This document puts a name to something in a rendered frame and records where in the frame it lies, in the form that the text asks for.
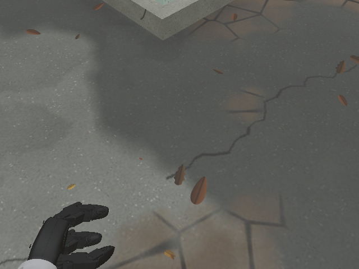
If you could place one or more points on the left robot hand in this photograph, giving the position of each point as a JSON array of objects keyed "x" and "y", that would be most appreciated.
[{"x": 54, "y": 242}]

